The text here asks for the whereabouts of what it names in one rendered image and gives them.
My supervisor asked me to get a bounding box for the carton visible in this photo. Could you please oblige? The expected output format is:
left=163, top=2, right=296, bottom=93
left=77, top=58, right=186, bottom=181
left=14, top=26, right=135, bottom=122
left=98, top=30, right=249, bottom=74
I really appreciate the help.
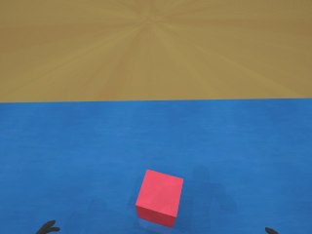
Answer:
left=136, top=170, right=183, bottom=228

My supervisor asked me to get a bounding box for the robot left hand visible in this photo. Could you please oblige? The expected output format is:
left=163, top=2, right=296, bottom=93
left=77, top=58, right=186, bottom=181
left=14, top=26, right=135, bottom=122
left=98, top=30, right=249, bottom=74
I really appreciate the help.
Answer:
left=36, top=220, right=60, bottom=234

